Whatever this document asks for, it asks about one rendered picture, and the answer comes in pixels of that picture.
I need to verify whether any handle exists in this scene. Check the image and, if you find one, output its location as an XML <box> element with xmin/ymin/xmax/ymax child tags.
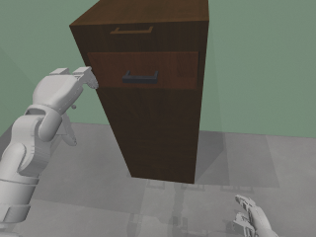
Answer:
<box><xmin>121</xmin><ymin>70</ymin><xmax>159</xmax><ymax>84</ymax></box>
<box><xmin>110</xmin><ymin>30</ymin><xmax>153</xmax><ymax>40</ymax></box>

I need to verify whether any robot left hand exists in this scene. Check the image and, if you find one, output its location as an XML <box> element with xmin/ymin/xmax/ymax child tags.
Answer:
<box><xmin>33</xmin><ymin>66</ymin><xmax>99</xmax><ymax>146</ymax></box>

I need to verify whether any robot right hand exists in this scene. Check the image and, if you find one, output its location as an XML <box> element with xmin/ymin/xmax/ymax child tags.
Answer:
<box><xmin>233</xmin><ymin>195</ymin><xmax>272</xmax><ymax>237</ymax></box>

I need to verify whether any drawer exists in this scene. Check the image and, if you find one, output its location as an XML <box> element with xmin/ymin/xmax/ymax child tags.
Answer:
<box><xmin>87</xmin><ymin>51</ymin><xmax>198</xmax><ymax>89</ymax></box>

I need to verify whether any left robot forearm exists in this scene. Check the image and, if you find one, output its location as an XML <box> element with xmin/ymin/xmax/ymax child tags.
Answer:
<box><xmin>0</xmin><ymin>104</ymin><xmax>63</xmax><ymax>229</ymax></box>

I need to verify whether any cabinet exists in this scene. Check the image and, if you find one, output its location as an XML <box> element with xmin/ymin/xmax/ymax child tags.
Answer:
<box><xmin>69</xmin><ymin>0</ymin><xmax>209</xmax><ymax>184</ymax></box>

